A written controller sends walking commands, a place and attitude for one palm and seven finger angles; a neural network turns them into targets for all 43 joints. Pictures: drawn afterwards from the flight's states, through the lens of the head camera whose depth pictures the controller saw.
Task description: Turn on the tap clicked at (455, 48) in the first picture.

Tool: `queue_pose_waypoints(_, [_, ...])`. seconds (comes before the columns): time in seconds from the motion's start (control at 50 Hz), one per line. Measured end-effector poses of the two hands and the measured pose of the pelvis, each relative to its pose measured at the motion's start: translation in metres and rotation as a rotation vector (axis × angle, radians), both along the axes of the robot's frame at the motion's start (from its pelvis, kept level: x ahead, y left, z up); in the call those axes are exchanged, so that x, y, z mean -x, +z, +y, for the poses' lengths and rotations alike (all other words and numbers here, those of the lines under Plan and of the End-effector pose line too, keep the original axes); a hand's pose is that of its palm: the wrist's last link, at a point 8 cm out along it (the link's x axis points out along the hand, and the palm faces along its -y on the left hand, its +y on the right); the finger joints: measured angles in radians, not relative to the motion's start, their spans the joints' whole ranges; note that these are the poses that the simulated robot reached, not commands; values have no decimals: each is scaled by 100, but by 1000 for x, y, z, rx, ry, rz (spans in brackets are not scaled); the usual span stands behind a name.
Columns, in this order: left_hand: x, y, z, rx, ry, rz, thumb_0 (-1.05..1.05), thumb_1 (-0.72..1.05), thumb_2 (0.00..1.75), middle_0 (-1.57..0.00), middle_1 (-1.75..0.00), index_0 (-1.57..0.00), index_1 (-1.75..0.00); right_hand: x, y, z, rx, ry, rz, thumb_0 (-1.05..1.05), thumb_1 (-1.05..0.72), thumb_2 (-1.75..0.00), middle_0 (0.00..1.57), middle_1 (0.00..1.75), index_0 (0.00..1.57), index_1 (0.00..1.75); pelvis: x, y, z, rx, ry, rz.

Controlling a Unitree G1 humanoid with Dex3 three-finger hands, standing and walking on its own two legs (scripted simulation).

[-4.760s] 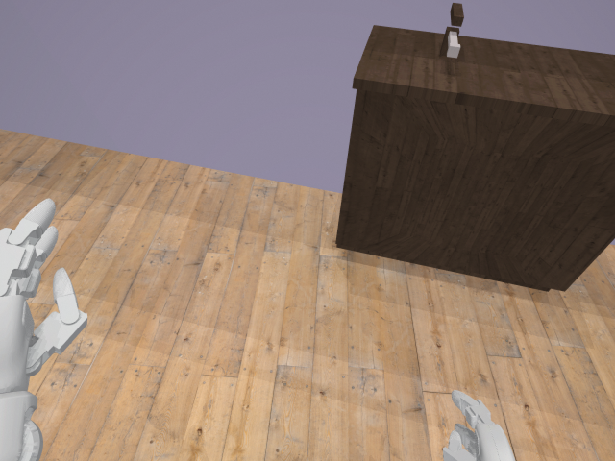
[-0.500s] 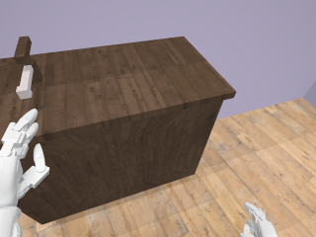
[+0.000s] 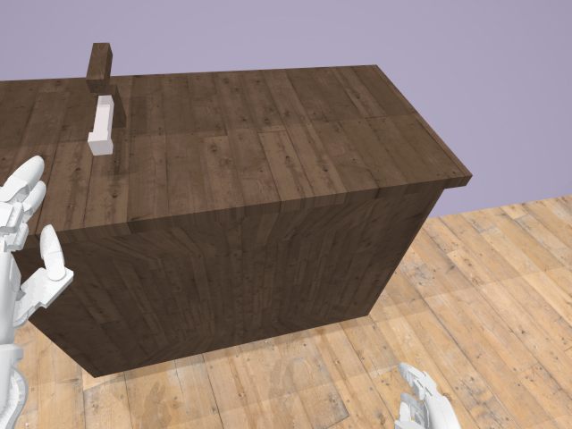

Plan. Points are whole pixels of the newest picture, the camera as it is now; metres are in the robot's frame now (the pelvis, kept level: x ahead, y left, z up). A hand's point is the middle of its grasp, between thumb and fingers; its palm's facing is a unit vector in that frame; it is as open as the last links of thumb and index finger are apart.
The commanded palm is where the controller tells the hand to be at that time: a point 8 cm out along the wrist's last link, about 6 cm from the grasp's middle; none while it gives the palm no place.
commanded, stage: come to a stop and stand still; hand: left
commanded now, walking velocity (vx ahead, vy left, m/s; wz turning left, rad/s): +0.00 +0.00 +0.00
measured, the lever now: (100, 143) +0.48 +0.36 +0.10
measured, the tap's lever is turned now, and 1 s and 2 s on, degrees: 0 0 0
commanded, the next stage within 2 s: look again from close up in 0.90 s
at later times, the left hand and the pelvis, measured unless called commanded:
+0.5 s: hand (99, 226) +0.27 +0.25 +0.17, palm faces +0.43 -0.83 -0.36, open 7.4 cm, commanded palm +0.22 +0.28 +0.17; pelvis +0.06 -0.01 +0.00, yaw +1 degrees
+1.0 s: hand (121, 220) +0.29 +0.23 +0.16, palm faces +0.41 -0.84 -0.35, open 7.4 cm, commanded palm +0.24 +0.26 +0.17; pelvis +0.08 -0.02 +0.01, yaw +1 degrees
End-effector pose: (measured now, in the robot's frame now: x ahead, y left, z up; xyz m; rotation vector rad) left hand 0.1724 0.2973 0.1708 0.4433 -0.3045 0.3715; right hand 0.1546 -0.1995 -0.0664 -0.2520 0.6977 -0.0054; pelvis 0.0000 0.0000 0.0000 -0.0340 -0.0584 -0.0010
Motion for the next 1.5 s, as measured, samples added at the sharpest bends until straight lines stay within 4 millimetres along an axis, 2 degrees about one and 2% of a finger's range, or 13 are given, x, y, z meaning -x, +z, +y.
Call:
queue_pose_waypoints(0.1, [0, 4, 6, 27, 28, -47, 1, 88, 90, -21, -30, -21, -30, -16, 3, 3, 22, 30, -6, 2, -90, -90, 20, 30, 21, 30, -9, 2, 6, 9, 6, 7])
queue_pose_waypoints(0.24, [-26, -2, 9, 42, 31, -22, 1, 89, 90, -21, -30, -21, -30, -44, 13, 3, 23, 9, -62, 2, -90, -90, 20, 30, 21, 30, -24, 3, 10, -13, 14, 21])
queue_pose_waypoints(0.44, [-48, 9, -8, -5, 14, -16, 1, 89, 90, -21, -30, -21, -30, -76, 10, -8, 1, 6, -54, 2, -90, -90, 20, 30, 21, 30, -55, 4, -3, -21, 23, 52])
queue_pose_waypoints(0.54, [-60, 5, -12, 9, 38, 27, 1, 89, 90, -21, -30, -21, -30, -88, 2, -20, 0, -5, -17, 2, -90, -90, 20, 30, 21, 30, -68, 4, -10, -15, 23, 68])
queue_pose_waypoints(0.66, [-75, -2, -22, 40, 39, 71, 1, 89, 90, -21, -30, -21, -30, -101, 0, -34, 7, -32, -4, 2, -90, -90, 20, 30, 21, 30, -78, 4, -17, -17, 24, 75])
queue_pose_waypoints(0.78, [-82, 3, -30, 25, 14, 66, 1, 88, 90, -21, -30, -21, -30, -109, 3, -43, 14, -55, -13, 2, -90, -90, 20, 30, 20, 30, -84, 5, -22, -17, 25, 79])
queue_pose_waypoints(1.0, [-73, 1, -24, 39, 33, 72, 1, 88, 90, -21, -30, -21, -30, -106, 7, -44, 25, -69, -12, 2, -90, -90, 20, 30, 20, 30, -83, 5, -20, -14, 24, 74])
queue_pose_waypoints(1.38, [-54, -6, -2, 66, 26, 66, 1, 89, 90, -21, -30, -21, -30, -75, 7, -17, 27, -60, 13, 2, -90, -90, 20, 30, 21, 30, -62, 6, 0, -10, 26, 62])
queue_pose_waypoints(1.5, [-50, -9, 6, 60, 29, 58, 1, 89, 90, -21, -30, -21, -30, -71, 4, -11, 33, -60, 10, 2, -90, -90, 20, 30, 21, 30, -61, 3, 8, -9, 30, 61])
